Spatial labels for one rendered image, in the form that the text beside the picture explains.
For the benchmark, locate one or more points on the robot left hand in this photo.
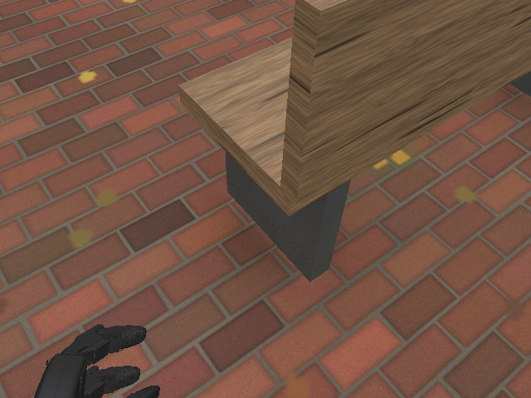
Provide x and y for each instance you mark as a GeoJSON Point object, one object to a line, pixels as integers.
{"type": "Point", "coordinates": [66, 375]}

